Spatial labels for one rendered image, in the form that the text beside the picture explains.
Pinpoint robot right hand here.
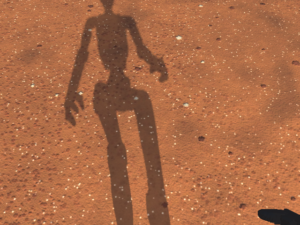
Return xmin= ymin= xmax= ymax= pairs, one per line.
xmin=258 ymin=208 xmax=300 ymax=225

